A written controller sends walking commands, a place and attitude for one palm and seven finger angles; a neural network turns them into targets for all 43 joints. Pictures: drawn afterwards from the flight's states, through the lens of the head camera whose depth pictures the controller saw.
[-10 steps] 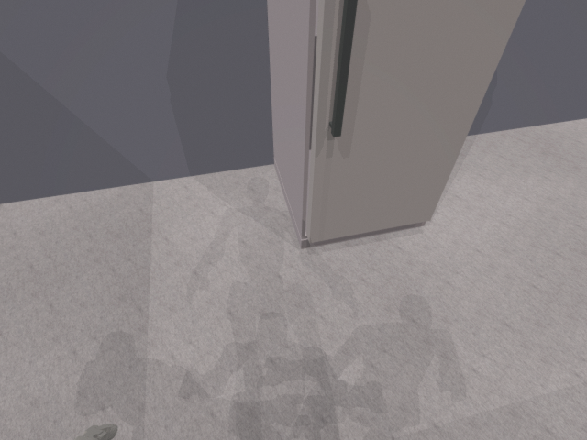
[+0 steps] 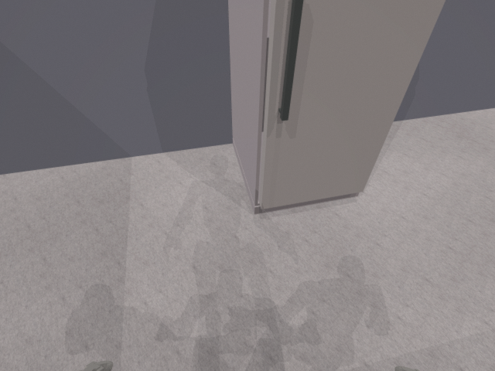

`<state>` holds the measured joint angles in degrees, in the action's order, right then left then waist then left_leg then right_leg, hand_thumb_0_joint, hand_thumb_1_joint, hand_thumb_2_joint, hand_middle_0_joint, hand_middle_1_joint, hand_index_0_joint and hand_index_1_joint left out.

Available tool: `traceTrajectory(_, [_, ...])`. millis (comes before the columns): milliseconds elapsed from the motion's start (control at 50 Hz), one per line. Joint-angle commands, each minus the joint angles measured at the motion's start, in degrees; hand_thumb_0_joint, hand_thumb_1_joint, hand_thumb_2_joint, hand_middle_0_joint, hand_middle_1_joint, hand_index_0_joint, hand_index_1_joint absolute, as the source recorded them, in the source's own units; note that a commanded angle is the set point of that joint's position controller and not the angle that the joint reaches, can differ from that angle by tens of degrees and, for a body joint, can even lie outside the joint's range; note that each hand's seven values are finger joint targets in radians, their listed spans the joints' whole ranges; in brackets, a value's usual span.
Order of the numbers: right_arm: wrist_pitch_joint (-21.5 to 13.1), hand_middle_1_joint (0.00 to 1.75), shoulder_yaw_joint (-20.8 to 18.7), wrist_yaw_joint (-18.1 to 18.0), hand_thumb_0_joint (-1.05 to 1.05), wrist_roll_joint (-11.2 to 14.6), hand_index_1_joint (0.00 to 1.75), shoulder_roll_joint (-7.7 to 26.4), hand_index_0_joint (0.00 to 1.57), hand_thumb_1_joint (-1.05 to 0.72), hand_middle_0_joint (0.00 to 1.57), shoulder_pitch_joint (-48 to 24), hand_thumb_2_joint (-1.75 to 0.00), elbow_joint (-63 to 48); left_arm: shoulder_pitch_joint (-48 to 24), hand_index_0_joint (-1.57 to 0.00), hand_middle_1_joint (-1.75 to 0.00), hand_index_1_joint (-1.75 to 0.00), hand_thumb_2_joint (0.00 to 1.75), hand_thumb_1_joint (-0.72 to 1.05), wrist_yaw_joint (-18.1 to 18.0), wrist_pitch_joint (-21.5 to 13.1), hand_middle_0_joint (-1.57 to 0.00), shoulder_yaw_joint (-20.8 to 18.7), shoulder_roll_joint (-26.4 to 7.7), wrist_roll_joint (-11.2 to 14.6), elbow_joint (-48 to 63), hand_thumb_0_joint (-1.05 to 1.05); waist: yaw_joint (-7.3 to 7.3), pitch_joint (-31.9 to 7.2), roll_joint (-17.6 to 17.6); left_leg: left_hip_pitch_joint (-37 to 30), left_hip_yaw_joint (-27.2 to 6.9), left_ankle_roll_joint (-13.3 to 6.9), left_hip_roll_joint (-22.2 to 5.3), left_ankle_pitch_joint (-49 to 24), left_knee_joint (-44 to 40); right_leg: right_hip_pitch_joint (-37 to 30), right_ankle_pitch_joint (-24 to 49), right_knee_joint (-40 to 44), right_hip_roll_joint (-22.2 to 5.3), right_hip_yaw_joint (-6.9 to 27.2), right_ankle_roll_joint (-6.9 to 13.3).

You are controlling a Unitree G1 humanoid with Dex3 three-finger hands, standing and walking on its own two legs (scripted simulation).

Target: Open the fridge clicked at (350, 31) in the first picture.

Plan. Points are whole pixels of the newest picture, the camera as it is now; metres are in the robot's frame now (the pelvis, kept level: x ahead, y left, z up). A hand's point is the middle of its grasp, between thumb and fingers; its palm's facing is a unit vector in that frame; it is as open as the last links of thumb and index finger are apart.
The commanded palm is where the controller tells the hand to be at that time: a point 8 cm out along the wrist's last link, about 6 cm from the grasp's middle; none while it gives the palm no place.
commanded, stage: stand and wait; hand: left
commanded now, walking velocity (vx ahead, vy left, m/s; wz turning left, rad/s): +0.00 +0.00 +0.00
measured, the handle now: (288, 54) +0.96 -0.07 +0.09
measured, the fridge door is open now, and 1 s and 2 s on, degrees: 0 0 0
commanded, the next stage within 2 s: look at it before walking up in 0.62 s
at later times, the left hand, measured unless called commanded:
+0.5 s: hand out of the picture +0.05 +0.23 -0.15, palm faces -0.02 -0.94 -0.34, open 7.4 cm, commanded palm none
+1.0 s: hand out of the picture +0.06 +0.23 -0.15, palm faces -0.04 -0.94 -0.33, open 7.4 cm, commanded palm none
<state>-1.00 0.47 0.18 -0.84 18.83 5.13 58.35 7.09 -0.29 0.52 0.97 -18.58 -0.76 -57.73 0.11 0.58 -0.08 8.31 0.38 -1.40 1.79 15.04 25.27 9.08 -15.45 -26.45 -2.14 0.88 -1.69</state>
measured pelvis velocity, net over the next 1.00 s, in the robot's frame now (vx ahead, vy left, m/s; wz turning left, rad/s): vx -0.02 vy -0.02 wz -0.01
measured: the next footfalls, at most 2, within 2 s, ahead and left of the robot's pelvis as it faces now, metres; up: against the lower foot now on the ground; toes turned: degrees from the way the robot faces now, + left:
none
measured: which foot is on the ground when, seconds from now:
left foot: down 0.00-1.00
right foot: down 0.00-1.00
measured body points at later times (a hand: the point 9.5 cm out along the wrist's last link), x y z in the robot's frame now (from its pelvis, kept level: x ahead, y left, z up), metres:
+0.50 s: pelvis -0.01 -0.01 +0.00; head -0.01 -0.02 +0.45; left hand +0.05 +0.28 -0.13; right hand +0.06 -0.31 -0.13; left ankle -0.01 +0.10 -0.74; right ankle -0.01 -0.14 -0.74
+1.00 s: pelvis -0.02 -0.02 +0.01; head -0.01 -0.02 +0.46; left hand +0.06 +0.27 -0.13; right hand +0.06 -0.31 -0.13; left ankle -0.01 +0.10 -0.74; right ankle -0.01 -0.14 -0.74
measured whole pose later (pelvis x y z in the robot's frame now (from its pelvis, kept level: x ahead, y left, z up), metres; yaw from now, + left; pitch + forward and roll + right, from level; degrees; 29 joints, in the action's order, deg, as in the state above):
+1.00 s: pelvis -0.02 -0.02 +0.01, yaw +0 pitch -2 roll +0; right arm -0.9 0.3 0.2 -0.5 18.9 7.3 64.2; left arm 8.2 -0.1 -0.2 0.5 -18.7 -0.8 -61.9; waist -0.2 1.6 0.0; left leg 7.7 0.1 0.2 0.1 11.4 21.0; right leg 8.5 -11.7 -22.0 -0.4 0.6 -0.3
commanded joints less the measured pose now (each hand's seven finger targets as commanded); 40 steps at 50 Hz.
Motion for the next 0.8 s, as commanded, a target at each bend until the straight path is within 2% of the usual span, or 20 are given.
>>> traceTrajectory(0, [-1.0, 0.30, -2.8, -1.0, 0.00, 0.1, 0.30, 11.8, 0.20, -0.90, 0.20, -2.6, -0.90, -2.9, -2.0, -0.20, -0.30, -0.30, 0.90, 0.90, -0.6, -1.4, -0.20, -2.9, -12.1, -0.1, 3.1, 0.00, -0.04, -2.5, -0.3, -0.1, -5.5, -1.1, -7.5, -13.0, -5.3, -0.4, 11.6, 3.7, -4.3, 3.5, 3.1])
traceTrajectory(240, [-1.1, 0.30, -2.5, -1.1, 0.00, 0.3, 0.30, 11.5, 0.20, -0.90, 0.20, -1.7, -0.90, -0.3, -0.7, -0.20, -0.30, -0.30, 0.90, 0.90, -0.6, -1.8, -0.20, -3.0, -11.8, 0.1, 0.7, 0.00, 0.06, -3.2, 0.4, -1.2, -5.7, -0.7, -7.8, -12.9, -5.9, -1.6, 12.9, 5.6, -4.8, 4.3, 3.3])
traceTrajectory(440, [-0.8, 0.30, -2.3, -1.0, 0.00, 0.4, 0.30, 11.6, 0.20, -0.90, 0.20, -1.0, -0.90, 1.6, -0.5, -0.20, -0.30, -0.30, 0.90, 0.90, -0.5, -1.9, -0.20, -2.8, -11.9, 0.1, -0.7, 0.00, 0.04, -1.0, 1.2, -0.4, -5.9, -0.3, -7.8, -8.3, -7.3, 0.0, 8.1, 7.8, -4.8, 5.3, 3.4])
traceTrajectory(540, [-0.9, 0.30, -2.3, -0.9, 0.00, 0.3, 0.30, 11.6, 0.20, -0.90, 0.20, -0.6, -0.90, 1.9, -0.7, -0.20, -0.30, -0.30, 0.90, 0.90, -0.5, -2.0, -0.20, -2.9, -12.0, 0.1, -0.8, 0.00, 0.04, -1.6, 1.1, -0.3, -5.9, -0.2, -8.0, -8.7, -7.5, -0.5, 8.3, 7.8, -4.8, 5.4, 3.4])
traceTrajectory(640, [-0.9, 0.30, -2.2, -0.9, 0.00, 0.3, 0.30, 11.6, 0.20, -0.90, 0.20, -0.8, -0.90, 2.1, -0.7, -0.20, -0.30, -0.30, 0.90, 0.90, -0.4, -1.9, -0.20, -2.8, -12.1, 0.0, -0.9, 0.00, 0.20, -0.3, 0.3, 0.1, -6.1, -0.2, -8.0, -7.2, -8.1, 0.6, 6.2, 8.5, -4.7, 5.5, 3.3])
traceTrajectory(780, [-1.0, 0.30, -2.3, -0.9, 0.00, 0.4, 0.30, 11.7, 0.20, -0.90, 0.20, -0.3, -0.90, 2.0, -0.9, -0.20, -0.30, -0.30, 0.90, 0.90, -0.4, -2.1, -0.20, -2.9, -12.1, 0.0, -0.5, 0.00, 0.07, -1.8, 0.6, -0.5, -6.0, -0.2, -8.2, -9.3, -7.8, -0.4, 8.6, 8.1, -4.6, 5.4, 3.4])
